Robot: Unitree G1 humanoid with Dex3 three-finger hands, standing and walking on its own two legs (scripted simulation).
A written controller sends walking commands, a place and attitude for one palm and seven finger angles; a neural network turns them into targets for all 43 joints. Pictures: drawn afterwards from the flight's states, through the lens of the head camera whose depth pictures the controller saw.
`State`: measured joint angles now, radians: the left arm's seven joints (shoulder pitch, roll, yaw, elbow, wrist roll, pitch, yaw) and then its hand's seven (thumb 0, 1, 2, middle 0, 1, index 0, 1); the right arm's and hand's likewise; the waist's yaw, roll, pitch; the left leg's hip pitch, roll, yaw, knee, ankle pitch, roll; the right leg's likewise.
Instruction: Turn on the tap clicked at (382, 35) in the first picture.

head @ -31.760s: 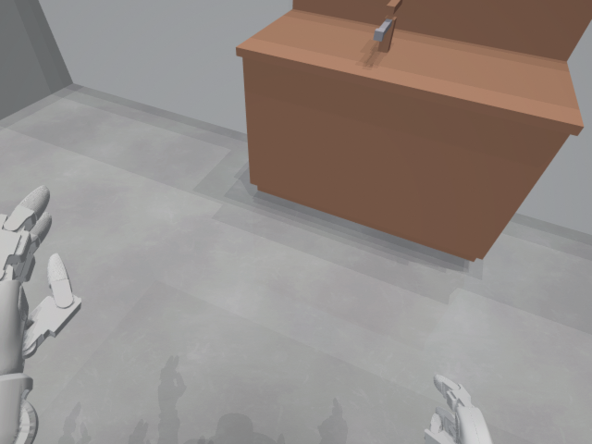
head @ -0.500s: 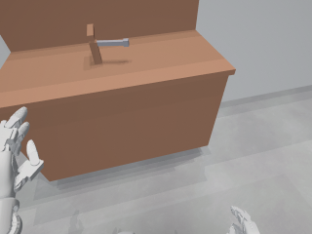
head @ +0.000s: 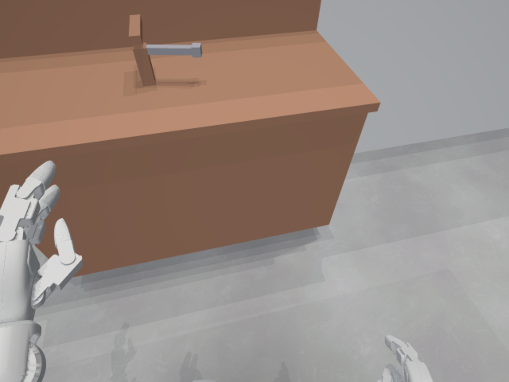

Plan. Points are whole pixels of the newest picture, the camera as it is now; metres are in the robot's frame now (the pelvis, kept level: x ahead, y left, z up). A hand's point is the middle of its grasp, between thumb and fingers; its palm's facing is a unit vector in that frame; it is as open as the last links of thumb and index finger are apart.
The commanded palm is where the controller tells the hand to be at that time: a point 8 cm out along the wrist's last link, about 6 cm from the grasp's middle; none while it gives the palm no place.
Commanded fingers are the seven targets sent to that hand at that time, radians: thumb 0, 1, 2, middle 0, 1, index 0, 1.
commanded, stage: stand and check the lever's angle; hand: left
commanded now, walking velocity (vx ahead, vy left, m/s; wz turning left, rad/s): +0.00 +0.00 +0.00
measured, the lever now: (196, 50) +0.90 +0.22 +0.08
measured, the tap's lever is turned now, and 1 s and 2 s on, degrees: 77 77 77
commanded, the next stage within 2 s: stand and wait in 0.04 s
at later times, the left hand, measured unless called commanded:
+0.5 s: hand (74, 230) +0.25 +0.23 +0.17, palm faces +0.38 -0.83 -0.40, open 7.4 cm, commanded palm +0.19 +0.27 +0.18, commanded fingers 0.00 0.90 0.90 -0.20 -0.30 -0.20 -0.30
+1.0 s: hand (41, 247) +0.22 +0.26 +0.17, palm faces +0.39 -0.85 -0.36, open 7.4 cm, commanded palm +0.17 +0.30 +0.18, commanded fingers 0.00 0.90 0.90 -0.20 -0.30 -0.20 -0.30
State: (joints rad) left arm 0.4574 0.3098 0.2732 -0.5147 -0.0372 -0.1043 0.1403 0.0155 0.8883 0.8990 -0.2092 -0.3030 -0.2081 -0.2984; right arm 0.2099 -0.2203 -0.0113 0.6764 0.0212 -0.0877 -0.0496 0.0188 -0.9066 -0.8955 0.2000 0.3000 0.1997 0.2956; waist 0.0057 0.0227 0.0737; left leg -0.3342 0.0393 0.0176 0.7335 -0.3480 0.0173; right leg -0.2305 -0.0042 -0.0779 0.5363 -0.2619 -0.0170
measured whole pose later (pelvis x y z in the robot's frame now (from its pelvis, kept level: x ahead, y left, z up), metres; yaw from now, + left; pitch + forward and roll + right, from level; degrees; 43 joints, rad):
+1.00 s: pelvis +0.01 +0.02 +0.01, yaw -1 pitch -2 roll -1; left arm 0.47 0.35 0.32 -0.47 -0.05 -0.14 0.17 0.01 0.89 0.90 -0.21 -0.30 -0.21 -0.30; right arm 0.18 -0.19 0.01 0.61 0.01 -0.07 -0.07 0.02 -0.91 -0.90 0.20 0.30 0.20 0.30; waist 0.01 0.01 0.04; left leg -0.21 0.01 0.04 0.42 -0.18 0.02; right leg -0.15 -0.01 -0.03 0.36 -0.17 0.02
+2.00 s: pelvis +0.01 +0.02 +0.01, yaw -1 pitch -1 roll -1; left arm 0.46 0.33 0.31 -0.46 -0.05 -0.12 0.16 0.01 0.89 0.90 -0.21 -0.30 -0.21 -0.30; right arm 0.16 -0.20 0.00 0.61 0.01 -0.08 -0.08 0.02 -0.91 -0.90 0.20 0.30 0.20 0.30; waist 0.02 0.02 0.05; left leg -0.21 0.01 0.03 0.43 -0.19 0.02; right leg -0.15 -0.01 -0.03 0.34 -0.17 0.02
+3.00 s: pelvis +0.02 +0.02 +0.01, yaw -1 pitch -1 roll -1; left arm 0.47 0.34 0.31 -0.46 -0.05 -0.13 0.15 0.01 0.89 0.90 -0.21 -0.30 -0.21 -0.30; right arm 0.17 -0.21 0.00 0.61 0.01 -0.07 -0.08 0.02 -0.91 -0.90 0.20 0.30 0.20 0.30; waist 0.01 0.03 0.03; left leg -0.20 0.01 0.02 0.41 -0.19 0.02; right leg -0.14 -0.01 -0.03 0.34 -0.17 0.02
